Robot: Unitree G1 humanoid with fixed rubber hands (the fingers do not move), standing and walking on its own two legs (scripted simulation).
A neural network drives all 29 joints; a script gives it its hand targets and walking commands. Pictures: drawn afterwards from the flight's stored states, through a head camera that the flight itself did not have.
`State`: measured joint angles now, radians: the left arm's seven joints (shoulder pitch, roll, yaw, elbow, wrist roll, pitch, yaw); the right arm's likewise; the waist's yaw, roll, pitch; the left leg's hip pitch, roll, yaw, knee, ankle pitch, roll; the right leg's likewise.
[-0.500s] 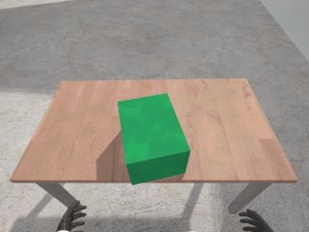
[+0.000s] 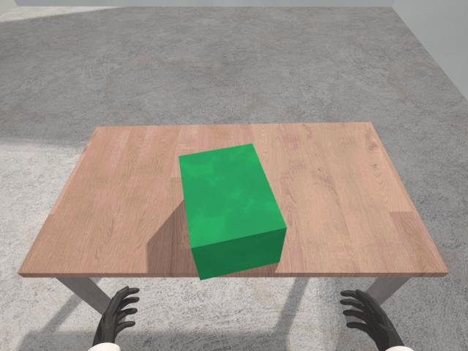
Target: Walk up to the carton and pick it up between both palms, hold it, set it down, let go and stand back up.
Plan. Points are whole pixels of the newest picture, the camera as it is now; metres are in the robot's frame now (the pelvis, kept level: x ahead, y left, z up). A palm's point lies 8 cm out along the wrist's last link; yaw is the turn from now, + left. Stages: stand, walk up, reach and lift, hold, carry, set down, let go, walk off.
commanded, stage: reach and lift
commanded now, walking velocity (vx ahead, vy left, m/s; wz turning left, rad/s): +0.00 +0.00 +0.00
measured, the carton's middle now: (227, 207) +0.46 +0.03 -0.10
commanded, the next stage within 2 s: none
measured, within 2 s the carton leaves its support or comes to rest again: neither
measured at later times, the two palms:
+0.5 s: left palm (124, 314) +0.21 +0.21 -0.04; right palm (359, 303) +0.21 -0.19 -0.05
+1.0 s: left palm (132, 276) +0.26 +0.20 -0.02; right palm (349, 261) +0.28 -0.19 -0.02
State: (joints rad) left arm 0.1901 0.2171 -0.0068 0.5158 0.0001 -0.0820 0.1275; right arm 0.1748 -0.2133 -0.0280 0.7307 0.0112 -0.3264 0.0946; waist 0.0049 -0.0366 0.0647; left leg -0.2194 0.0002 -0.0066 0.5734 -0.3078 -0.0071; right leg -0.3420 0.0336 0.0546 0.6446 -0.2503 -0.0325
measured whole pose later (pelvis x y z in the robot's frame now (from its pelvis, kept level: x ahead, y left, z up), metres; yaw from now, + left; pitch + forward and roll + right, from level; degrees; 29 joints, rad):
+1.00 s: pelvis +0.03 +0.01 +0.00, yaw +0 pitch +0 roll +2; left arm 0.06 0.13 -0.03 0.53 0.00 -0.32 0.18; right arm -0.04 -0.24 0.12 0.73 0.24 -0.47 0.11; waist 0.00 -0.04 0.06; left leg -0.22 0.00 -0.01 0.57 -0.35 -0.03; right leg -0.34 0.03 0.05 0.64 -0.30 -0.03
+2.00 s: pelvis +0.03 +0.01 +0.00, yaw +0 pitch +9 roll +2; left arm -0.50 0.13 0.07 0.89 -0.05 -0.17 0.19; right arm -0.62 -0.24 0.19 0.93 0.34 -0.21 0.04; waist 0.03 -0.03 -0.07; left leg -0.40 0.00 -0.01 0.57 -0.32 -0.03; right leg -0.53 0.03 0.05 0.64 -0.27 -0.03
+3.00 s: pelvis +0.02 +0.02 -0.05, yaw +1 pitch +36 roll +1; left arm -0.76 0.10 0.11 1.29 -0.13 -0.49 0.19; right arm -0.83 -0.24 0.20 1.20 0.37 -0.38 0.01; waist 0.04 0.01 -0.31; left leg -1.13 0.00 -0.01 0.88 -0.38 -0.03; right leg -1.21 0.04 0.05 0.85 -0.27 -0.01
